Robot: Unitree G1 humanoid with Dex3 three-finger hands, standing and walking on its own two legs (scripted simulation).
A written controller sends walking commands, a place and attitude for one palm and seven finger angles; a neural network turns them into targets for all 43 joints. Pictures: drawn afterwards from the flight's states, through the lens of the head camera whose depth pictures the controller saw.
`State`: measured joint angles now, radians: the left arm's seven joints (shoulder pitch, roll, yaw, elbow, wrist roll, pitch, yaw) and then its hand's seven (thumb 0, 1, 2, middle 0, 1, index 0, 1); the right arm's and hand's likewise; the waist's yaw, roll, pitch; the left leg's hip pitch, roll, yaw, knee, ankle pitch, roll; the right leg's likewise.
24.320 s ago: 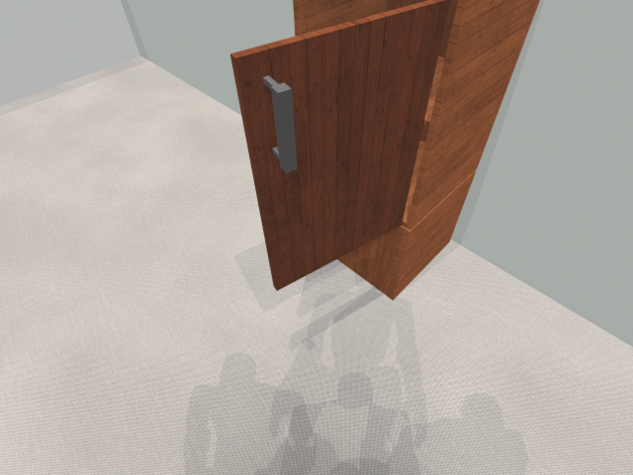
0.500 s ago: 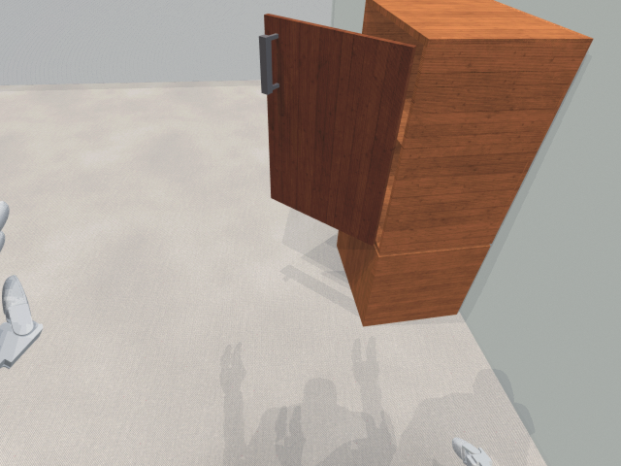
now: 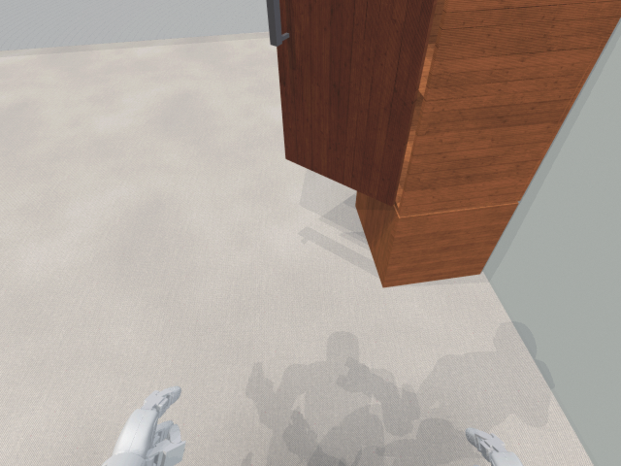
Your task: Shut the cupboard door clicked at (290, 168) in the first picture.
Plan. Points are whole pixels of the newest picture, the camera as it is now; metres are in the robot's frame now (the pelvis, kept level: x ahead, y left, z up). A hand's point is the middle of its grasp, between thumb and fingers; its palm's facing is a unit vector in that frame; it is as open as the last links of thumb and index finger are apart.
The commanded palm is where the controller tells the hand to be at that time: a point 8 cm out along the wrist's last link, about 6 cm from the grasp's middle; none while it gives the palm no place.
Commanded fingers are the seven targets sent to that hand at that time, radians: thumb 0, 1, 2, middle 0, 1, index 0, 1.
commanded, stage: let the arm hang, fingers relaxed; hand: left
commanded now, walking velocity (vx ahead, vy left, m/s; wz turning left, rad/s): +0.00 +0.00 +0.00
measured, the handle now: (279, 10) +1.08 +0.09 +0.16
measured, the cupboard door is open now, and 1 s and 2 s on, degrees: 45 45 45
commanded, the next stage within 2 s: look to check the result in 0.88 s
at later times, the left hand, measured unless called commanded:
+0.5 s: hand out of the picture +0.00 +0.20 -0.15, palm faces +0.01 -0.97 -0.23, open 7.3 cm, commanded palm none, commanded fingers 0.00 0.90 0.90 -0.20 -0.30 -0.20 -0.30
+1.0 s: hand out of the picture +0.01 +0.18 -0.15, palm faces +0.01 -0.99 -0.17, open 7.3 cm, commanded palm none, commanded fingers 0.00 0.90 0.90 -0.20 -0.30 -0.20 -0.30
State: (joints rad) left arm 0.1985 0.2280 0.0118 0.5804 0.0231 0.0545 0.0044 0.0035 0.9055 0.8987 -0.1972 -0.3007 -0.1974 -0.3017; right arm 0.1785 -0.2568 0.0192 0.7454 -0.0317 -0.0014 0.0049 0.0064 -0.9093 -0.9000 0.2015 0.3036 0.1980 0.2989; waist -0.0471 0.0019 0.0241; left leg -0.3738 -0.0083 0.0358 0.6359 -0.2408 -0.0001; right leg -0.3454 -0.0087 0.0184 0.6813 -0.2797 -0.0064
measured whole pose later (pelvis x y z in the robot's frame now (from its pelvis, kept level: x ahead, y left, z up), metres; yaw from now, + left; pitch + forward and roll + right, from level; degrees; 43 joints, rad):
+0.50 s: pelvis +0.02 +0.02 +0.02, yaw +0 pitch -2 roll +0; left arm 0.31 0.18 0.01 1.14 0.01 0.01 0.03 0.00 0.91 0.90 -0.20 -0.30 -0.20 -0.30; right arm 0.32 -0.16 0.00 1.12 -0.02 0.02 -0.02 0.00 -0.91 -0.90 0.20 0.30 0.20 0.30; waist -0.01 0.02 0.02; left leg -0.22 0.00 0.03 0.41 -0.16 0.01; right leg -0.17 0.01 0.02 0.41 -0.21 0.00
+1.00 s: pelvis +0.02 +0.02 +0.02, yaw -1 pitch -2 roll +0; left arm 0.32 0.12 0.00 1.14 0.02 0.00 0.03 0.00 0.90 0.90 -0.20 -0.30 -0.20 -0.30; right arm 0.31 -0.14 -0.01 1.11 -0.02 0.01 -0.03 0.00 -0.91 -0.90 0.20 0.30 0.20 0.30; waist -0.01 0.01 0.02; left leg -0.22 0.00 0.04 0.42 -0.17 0.02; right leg -0.18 0.00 0.03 0.43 -0.22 0.01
